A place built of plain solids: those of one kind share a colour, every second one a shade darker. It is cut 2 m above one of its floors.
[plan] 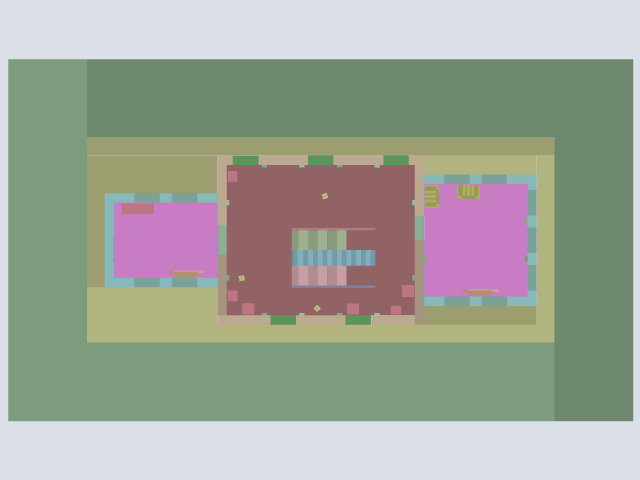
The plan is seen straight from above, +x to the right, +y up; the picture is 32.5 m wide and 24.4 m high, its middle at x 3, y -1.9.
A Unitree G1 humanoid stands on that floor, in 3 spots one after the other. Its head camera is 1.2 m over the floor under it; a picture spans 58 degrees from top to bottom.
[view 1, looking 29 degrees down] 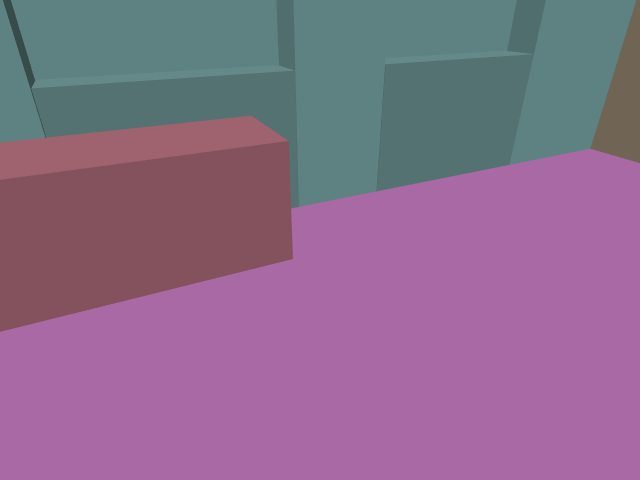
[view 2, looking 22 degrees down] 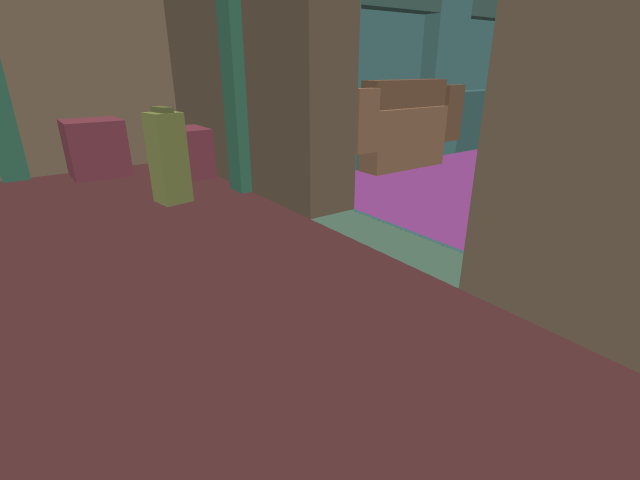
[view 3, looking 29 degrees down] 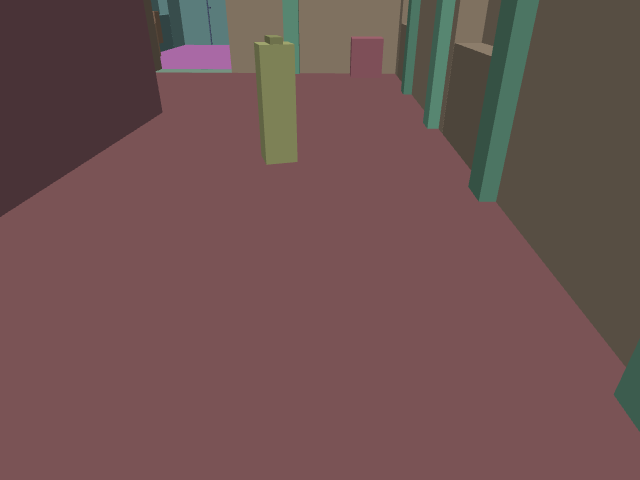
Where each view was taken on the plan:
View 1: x -6.17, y -2.41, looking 64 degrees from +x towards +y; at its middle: floor_annex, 2.48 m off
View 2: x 0.22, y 0.17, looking -126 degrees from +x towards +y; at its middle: floor_storey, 3.20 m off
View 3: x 6.86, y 0.81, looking -178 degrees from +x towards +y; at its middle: floor_storey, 2.48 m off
